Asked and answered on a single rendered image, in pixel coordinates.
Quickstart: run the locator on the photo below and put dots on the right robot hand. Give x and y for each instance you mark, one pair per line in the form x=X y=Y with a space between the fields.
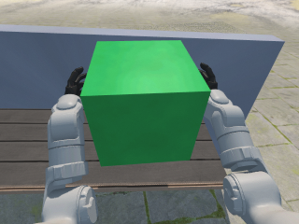
x=208 y=76

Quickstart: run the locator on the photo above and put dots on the robot right upper arm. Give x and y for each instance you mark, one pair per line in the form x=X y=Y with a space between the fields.
x=253 y=196

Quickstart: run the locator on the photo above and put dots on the carton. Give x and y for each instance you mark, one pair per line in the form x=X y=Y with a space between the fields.
x=144 y=101

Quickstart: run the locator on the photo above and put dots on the left robot hand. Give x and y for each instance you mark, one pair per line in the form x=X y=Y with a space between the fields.
x=73 y=83

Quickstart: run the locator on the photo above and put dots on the right robot forearm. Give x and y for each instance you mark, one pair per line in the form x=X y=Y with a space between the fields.
x=238 y=152

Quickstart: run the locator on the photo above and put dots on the robot left upper arm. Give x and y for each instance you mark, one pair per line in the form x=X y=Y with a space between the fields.
x=73 y=205

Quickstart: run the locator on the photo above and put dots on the left robot forearm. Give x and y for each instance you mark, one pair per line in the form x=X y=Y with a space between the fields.
x=66 y=142

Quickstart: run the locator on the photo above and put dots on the table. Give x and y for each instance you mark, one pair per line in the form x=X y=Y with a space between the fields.
x=24 y=157

